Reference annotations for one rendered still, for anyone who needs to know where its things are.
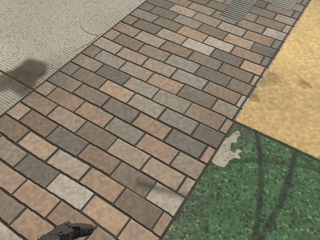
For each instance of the robot left hand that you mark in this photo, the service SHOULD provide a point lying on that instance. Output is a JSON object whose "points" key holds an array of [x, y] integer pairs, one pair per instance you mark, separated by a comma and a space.
{"points": [[69, 231]]}

